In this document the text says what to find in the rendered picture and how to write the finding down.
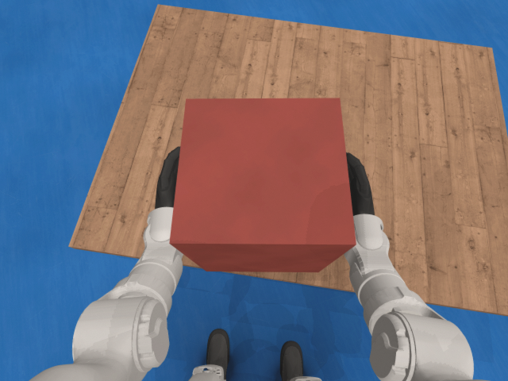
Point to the robot right foot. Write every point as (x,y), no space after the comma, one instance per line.
(291,363)

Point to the left robot hand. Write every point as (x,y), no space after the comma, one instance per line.
(165,191)

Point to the right robot hand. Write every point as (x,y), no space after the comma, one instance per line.
(360,189)

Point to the robot left shin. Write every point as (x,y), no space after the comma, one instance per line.
(212,369)

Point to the table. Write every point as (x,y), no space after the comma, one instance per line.
(424,117)

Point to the robot left forearm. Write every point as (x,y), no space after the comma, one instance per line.
(157,273)

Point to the right robot upper arm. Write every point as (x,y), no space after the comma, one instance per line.
(409,347)

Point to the robot right forearm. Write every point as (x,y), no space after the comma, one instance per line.
(378,286)

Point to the carton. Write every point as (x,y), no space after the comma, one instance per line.
(262,185)

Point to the left robot upper arm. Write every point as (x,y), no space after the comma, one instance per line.
(116,340)

